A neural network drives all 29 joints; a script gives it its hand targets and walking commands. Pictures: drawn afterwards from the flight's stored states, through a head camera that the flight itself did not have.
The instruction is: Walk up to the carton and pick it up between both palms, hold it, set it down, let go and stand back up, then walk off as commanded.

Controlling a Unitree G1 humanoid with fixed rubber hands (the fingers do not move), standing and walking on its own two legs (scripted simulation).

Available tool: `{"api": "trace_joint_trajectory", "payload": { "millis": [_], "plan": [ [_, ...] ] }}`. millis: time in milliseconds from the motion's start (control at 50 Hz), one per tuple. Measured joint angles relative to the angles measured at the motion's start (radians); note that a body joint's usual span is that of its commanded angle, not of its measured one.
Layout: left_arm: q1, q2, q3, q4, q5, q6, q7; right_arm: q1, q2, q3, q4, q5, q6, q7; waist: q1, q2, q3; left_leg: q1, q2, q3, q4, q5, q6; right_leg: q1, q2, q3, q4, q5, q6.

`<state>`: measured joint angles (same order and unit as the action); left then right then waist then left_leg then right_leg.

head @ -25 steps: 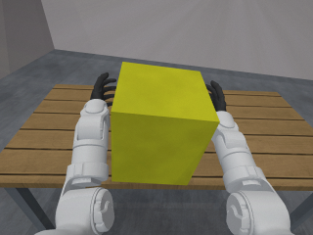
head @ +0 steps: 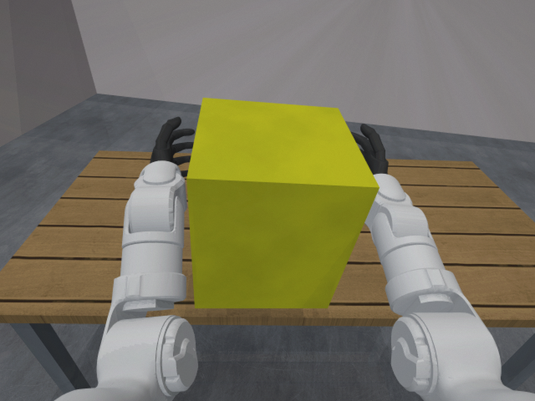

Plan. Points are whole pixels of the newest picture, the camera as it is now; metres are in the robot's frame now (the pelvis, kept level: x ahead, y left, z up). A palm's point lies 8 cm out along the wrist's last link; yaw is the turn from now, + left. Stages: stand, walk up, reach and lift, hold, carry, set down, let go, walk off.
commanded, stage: reach and lift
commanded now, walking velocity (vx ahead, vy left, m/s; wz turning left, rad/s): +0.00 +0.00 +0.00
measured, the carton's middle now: (267, 206) +0.37 +0.00 +0.16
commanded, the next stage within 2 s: hold in 0.46 s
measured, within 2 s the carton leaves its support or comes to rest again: neither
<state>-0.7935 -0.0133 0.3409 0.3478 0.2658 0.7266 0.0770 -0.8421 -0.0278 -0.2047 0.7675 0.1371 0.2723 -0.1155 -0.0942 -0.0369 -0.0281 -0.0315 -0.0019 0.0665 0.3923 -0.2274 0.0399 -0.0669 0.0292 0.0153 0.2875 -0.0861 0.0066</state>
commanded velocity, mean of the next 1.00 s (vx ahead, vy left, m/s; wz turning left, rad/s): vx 0.00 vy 0.00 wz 0.00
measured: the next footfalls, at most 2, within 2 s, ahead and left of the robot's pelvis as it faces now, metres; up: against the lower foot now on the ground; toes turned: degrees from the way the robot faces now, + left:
none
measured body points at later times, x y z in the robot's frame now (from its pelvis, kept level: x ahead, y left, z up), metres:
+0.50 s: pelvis +0.00 +0.00 +0.00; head -0.07 +0.02 +0.44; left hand +0.39 +0.14 +0.25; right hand +0.39 -0.16 +0.24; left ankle +0.00 +0.09 -0.75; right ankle +0.06 -0.12 -0.75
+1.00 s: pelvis +0.00 +0.00 +0.00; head -0.08 +0.02 +0.44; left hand +0.38 +0.15 +0.26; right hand +0.38 -0.16 +0.26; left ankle +0.00 +0.09 -0.75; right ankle +0.06 -0.12 -0.75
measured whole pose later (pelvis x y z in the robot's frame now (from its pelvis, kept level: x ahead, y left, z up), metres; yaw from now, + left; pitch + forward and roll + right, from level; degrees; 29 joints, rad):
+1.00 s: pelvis +0.00 +0.00 +0.00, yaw +0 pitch -8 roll -1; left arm -0.86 0.00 0.34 0.33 0.25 0.84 0.10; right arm -0.94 -0.07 -0.19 0.76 0.21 0.42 -0.14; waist -0.09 -0.03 -0.06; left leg -0.03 0.00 0.07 0.40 -0.23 0.04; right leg -0.07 0.03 0.02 0.29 -0.08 0.01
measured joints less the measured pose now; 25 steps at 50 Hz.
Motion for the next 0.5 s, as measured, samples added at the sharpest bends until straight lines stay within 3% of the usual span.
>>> {"api": "trace_joint_trajectory", "payload": {
  "millis": [500],
  "plan": [
    [-0.047, 0.007, 0.0, 0.0, -0.007, 0.052, 0.019, -0.064, -0.03, 0.0, 0.0, 0.033, 0.071, -0.003, 0.0, 0.004, -0.009, 0.0, 0.0, 0.0, 0.0, 0.0, 0.0, 0.0, 0.0, 0.0, 0.0, 0.0, 0.0]
  ]
}}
